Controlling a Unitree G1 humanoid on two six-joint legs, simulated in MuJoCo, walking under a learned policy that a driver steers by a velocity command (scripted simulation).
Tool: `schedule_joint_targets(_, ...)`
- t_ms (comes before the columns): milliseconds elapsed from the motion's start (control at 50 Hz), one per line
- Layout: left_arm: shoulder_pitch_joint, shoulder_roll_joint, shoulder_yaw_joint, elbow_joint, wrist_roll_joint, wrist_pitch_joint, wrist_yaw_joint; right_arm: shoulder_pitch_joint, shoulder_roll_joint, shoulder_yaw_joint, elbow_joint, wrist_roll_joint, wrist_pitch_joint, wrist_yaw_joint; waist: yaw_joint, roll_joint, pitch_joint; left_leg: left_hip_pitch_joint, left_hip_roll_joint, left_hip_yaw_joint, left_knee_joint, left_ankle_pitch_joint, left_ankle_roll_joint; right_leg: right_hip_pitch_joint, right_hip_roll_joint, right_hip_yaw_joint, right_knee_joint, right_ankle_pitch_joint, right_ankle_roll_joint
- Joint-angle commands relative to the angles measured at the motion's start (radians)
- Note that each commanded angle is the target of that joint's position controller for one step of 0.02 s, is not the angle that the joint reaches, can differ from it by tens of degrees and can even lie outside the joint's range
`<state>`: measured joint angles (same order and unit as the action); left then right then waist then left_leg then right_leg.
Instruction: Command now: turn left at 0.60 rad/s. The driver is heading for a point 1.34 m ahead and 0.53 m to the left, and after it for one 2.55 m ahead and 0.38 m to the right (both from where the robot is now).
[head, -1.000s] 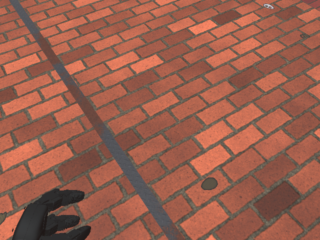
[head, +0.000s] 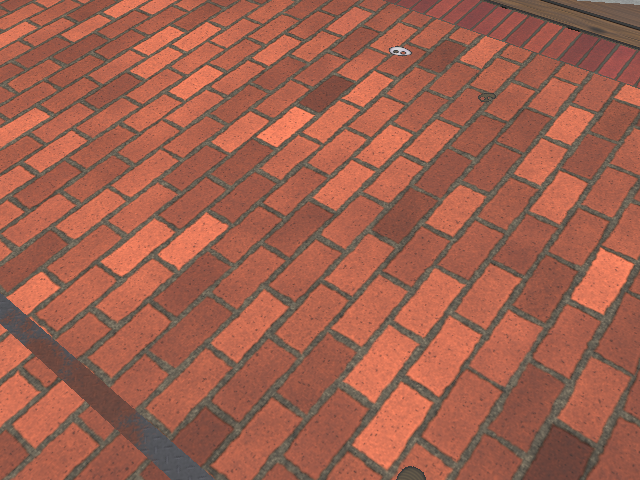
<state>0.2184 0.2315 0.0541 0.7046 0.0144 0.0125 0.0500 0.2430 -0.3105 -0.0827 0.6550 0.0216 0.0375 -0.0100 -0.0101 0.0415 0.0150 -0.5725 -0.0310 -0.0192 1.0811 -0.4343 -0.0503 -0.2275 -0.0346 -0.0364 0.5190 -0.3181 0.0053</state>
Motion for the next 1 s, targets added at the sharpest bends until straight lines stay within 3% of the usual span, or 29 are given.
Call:
schedule_joint_targets(20, -0.091, 0.150, 0.042, -0.087, -0.011, -0.013, 0.014, -0.063, -0.028, -0.004, -0.103, 0.005, 0.009, 0.010, 0.011, -0.181, -0.026, -0.119, 0.080, 0.019, 0.004, 0.074, -0.032, 0.114, -0.232, 0.099, -0.151, 0.469, -0.186)
schedule_joint_targets(60, -0.071, 0.179, 0.054, -0.083, -0.010, -0.001, 0.016, -0.114, -0.007, 0.009, -0.138, 0.004, 0.011, 0.035, 0.041, -0.196, -0.048, -0.033, 0.095, 0.055, -0.153, 0.085, -0.023, 0.117, -0.237, 0.044, -0.131, 0.454, -0.180)
schedule_joint_targets(100, -0.045, 0.216, 0.069, -0.074, -0.013, 0.001, 0.010, -0.113, -0.032, 0.003, -0.154, 0.006, 0.010, 0.052, 0.053, -0.205, -0.070, 0.050, 0.080, 0.099, -0.258, 0.063, -0.002, 0.115, -0.271, 0.030, -0.106, 0.474, -0.180)
schedule_joint_targets(160, -0.063, 0.220, 0.075, -0.066, -0.041, -0.011, -0.006, -0.032, -0.063, -0.021, -0.136, 0.005, 0.013, 0.051, 0.006, -0.184, -0.085, 0.195, 0.034, 0.151, -0.465, 0.171, 0.052, 0.086, -0.286, -0.021, 0.007, 0.444, -0.127)
schedule_joint_targets(180, -0.018, 0.190, 0.070, -0.045, -0.040, -0.018, -0.015, 0.024, -0.095, -0.040, -0.116, 0.001, 0.012, 0.036, -0.010, -0.115, -0.102, 0.317, 0.002, 0.126, -0.557, 0.273, 0.086, 0.027, -0.243, -0.080, 0.130, 0.374, -0.074)
schedule_joint_targets(200, -0.003, 0.158, 0.063, -0.059, -0.014, -0.024, -0.020, 0.096, -0.209, -0.078, -0.117, 0.000, 0.007, 0.015, -0.031, 0.100, -0.114, 0.525, 0.131, -0.126, -0.621, 0.664, 0.169, -0.211, -0.145, -0.151, 0.418, 0.132, 0.020)
schedule_joint_targets(220, -0.109, 0.090, 0.033, -0.157, 0.022, -0.035, -0.019, 0.113, -0.337, -0.096, -0.143, -0.039, -0.015, 0.016, -0.035, 0.372, -0.179, 0.644, 0.385, -0.625, -0.688, 0.838, 0.417, -0.548, 0.048, -0.041, 0.685, -0.383, 0.086)
schedule_joint_targets(240, -0.184, 0.150, 0.046, -0.152, 0.007, -0.040, -0.019, 0.124, -0.261, -0.076, -0.146, -0.051, -0.039, 0.030, -0.100, 0.178, -0.247, 0.652, 0.407, -0.608, -0.726, 0.728, 0.447, -0.570, 0.034, 0.128, 0.806, -0.379, 0.070)
schedule_joint_targets(260, -0.198, 0.158, 0.047, -0.148, -0.013, -0.042, -0.016, 0.080, -0.233, -0.062, -0.140, -0.044, -0.052, 0.026, -0.068, 0.130, -0.188, 0.587, 0.363, -0.522, -0.725, 0.640, 0.398, -0.568, 0.025, 0.147, 0.808, -0.294, 0.044)
schedule_joint_targets(280, -0.173, 0.159, 0.050, -0.126, -0.010, -0.040, -0.008, 0.019, -0.203, -0.057, -0.144, -0.018, -0.051, 0.014, -0.029, 0.043, -0.144, 0.528, 0.298, -0.440, -0.719, 0.559, 0.334, -0.558, 0.004, 0.152, 0.754, -0.201, 0.037)
schedule_joint_targets(300, -0.159, 0.174, 0.055, -0.118, 0.000, -0.035, 0.000, -0.050, -0.176, -0.046, -0.157, 0.004, -0.038, 0.002, 0.003, 0.033, -0.116, 0.460, 0.258, -0.385, -0.719, 0.523, 0.291, -0.528, -0.006, 0.154, 0.676, -0.124, 0.038)
schedule_joint_targets(360, -0.122, 0.139, 0.048, -0.092, 0.000, -0.034, -0.012, -0.099, -0.166, -0.041, -0.178, -0.011, -0.014, -0.021, 0.035, 0.056, -0.135, 0.354, 0.179, -0.330, -0.716, 0.521, 0.264, -0.402, 0.049, 0.130, 0.556, -0.011, 0.060)
schedule_joint_targets(420, -0.146, 0.113, 0.033, -0.086, -0.008, -0.036, -0.018, -0.081, -0.181, -0.050, -0.174, -0.002, -0.006, -0.035, 0.017, 0.064, -0.143, 0.361, 0.161, -0.379, -0.705, 0.424, 0.255, -0.369, 0.087, 0.152, 0.376, 0.027, 0.073)
schedule_joint_targets(540, -0.165, 0.149, 0.042, -0.082, -0.019, -0.053, -0.034, -0.092, -0.194, -0.058, -0.181, 0.000, 0.009, -0.031, -0.005, 0.139, -0.124, 0.337, 0.138, -0.524, -0.683, 0.339, 0.237, -0.254, 0.123, 0.186, 0.158, 0.021, 0.057)
schedule_joint_targets(600, -0.101, 0.172, 0.058, -0.061, -0.025, -0.068, -0.042, -0.133, -0.183, -0.055, -0.193, 0.011, 0.016, -0.028, 0.030, 0.150, -0.126, 0.311, 0.092, -0.563, -0.631, 0.355, 0.202, -0.088, 0.110, 0.174, -0.067, 0.099, 0.032)
schedule_joint_targets(620, -0.068, 0.197, 0.070, -0.048, -0.022, -0.068, -0.040, -0.133, -0.158, -0.047, -0.196, 0.014, 0.018, -0.026, 0.038, 0.114, -0.138, 0.249, 0.047, -0.534, -0.573, 0.260, 0.167, 0.035, 0.044, 0.192, -0.159, 0.189, 0.010)
schedule_joint_targets(640, -0.070, 0.253, 0.081, -0.061, -0.007, -0.058, -0.033, -0.051, -0.086, -0.027, -0.184, 0.006, 0.020, -0.021, -0.009, -0.083, -0.188, 0.139, -0.050, -0.400, -0.369, -0.084, 0.115, 0.180, -0.174, 0.375, -0.186, 0.216, -0.076)
schedule_joint_targets(660, -0.083, 0.276, 0.082, -0.061, 0.029, -0.049, -0.033, -0.051, -0.118, -0.036, -0.215, 0.011, 0.009, -0.015, -0.038, -0.340, -0.127, -0.046, -0.141, -0.214, -0.147, -0.209, 0.063, 0.139, -0.320, 0.611, -0.249, 0.273, -0.222)
schedule_joint_targets(680, -0.127, 0.221, 0.071, -0.092, 0.031, -0.052, -0.030, -0.032, -0.208, -0.061, -0.191, -0.002, 0.000, -0.010, -0.037, -0.272, -0.097, -0.086, -0.048, -0.192, 0.023, -0.145, 0.023, 0.103, -0.355, 0.592, -0.249, 0.247, -0.262)
schedule_joint_targets(700, -0.167, 0.170, 0.056, -0.108, 0.020, -0.048, -0.019, -0.033, -0.229, -0.071, -0.167, 0.004, 0.003, -0.006, -0.036, -0.208, -0.076, -0.083, -0.017, -0.160, 0.088, -0.067, 0.004, 0.069, -0.293, 0.465, -0.234, 0.201, -0.232)
schedule_joint_targets(740, -0.194, 0.149, 0.045, -0.120, -0.001, -0.033, 0.003, -0.009, -0.183, -0.061, -0.141, 0.002, 0.019, -0.006, -0.029, -0.155, -0.053, -0.106, 0.011, -0.109, 0.205, 0.039, -0.030, 0.059, -0.210, 0.306, -0.220, 0.206, -0.191)
schedule_joint_targets(780, -0.121, 0.161, 0.039, -0.097, 0.002, -0.024, 0.007, -0.059, -0.111, -0.029, -0.158, -0.002, 0.015, -0.003, 0.013, -0.129, -0.051, -0.075, 0.016, -0.057, 0.159, 0.049, -0.040, 0.052, -0.175, 0.246, -0.219, 0.313, -0.214)
schedule_joint_targets(820, -0.064, 0.179, 0.040, -0.074, 0.005, -0.018, -0.004, -0.097, -0.062, -0.004, -0.171, -0.010, 0.003, -0.007, 0.040, -0.151, -0.085, -0.030, 0.004, -0.058, 0.032, -0.009, -0.043, 0.105, -0.175, 0.237, -0.197, 0.404, -0.242)
schedule_joint_targets(880, -0.104, 0.154, 0.024, -0.064, -0.009, -0.021, -0.036, -0.077, 0.000, 0.027, -0.142, -0.031, -0.009, -0.005, 0.018, -0.214, -0.119, 0.201, 0.029, -0.020, -0.306, -0.067, -0.034, 0.050, -0.142, 0.196, -0.173, 0.410, -0.226)
schedule_joint_targets(920, -0.034, 0.237, 0.048, -0.051, -0.046, -0.011, -0.048, -0.051, -0.056, 0.007, -0.122, -0.014, -0.013, 0.002, 0.033, -0.251, -0.106, 0.296, -0.028, 0.065, -0.464, 0.008, -0.022, -0.002, -0.138, 0.266, -0.217, -0.001, -0.229)
schedule_joint_targets(940, -0.027, 0.258, 0.054, -0.053, -0.060, -0.006, -0.047, -0.010, -0.073, -0.002, -0.105, -0.003, -0.020, 0.009, 0.006, -0.252, -0.077, 0.384, -0.034, 0.072, -0.593, 0.088, 0.013, -0.079, -0.138, 0.307, -0.234, -0.206, -0.220)
schedule_joint_targets(960, -0.017, 0.247, 0.049, -0.051, -0.063, -0.007, -0.046, 0.033, -0.081, -0.008, -0.083, 0.007, -0.028, 0.012, -0.025, -0.223, -0.041, 0.497, -0.028, 0.068, -0.687, 0.122, 0.055, -0.186, -0.119, 0.334, -0.240, -0.320, -0.191)
schedule_joint_targets(980, -0.053, 0.194, 0.034, -0.065, -0.055, -0.019, -0.047, 0.140, -0.098, -0.016, -0.057, 0.006, -0.040, 0.006, -0.090, -0.175, -0.042, 0.706, 0.060, -0.018, -0.713, 0.102, 0.101, -0.379, -0.075, 0.326, -0.153, -0.344, -0.123)
schedule_joint_targets(1000, -0.085, 0.060, -0.001, -0.088, -0.046, -0.039, -0.058, 0.290, -0.147, -0.026, -0.025, -0.012, -0.048, -0.007, -0.142, 0.061, -0.108, 0.893, 0.312, -0.293, -0.785, -0.126, 0.157, -0.575, 0.042, 0.188, 0.235, -0.324, -0.040)
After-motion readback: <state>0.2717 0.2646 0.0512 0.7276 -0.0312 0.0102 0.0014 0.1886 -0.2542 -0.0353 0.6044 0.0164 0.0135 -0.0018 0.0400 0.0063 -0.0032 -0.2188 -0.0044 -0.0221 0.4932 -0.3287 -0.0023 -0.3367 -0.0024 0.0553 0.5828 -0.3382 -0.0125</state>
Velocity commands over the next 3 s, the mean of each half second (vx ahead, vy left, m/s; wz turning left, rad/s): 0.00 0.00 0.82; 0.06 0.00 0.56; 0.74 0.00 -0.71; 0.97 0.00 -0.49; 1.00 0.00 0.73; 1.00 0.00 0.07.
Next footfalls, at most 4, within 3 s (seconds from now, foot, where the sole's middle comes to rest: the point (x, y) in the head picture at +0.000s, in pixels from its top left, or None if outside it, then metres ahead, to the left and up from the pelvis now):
0.18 left None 0.05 0.15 -0.77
0.62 right None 0.18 -0.02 -0.77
0.98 left None -0.03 0.15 -0.77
1.44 right None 0.43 0.14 -0.77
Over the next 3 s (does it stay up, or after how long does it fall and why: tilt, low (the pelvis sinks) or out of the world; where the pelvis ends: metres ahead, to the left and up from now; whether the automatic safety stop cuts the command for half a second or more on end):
stays up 1.65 0.51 0.00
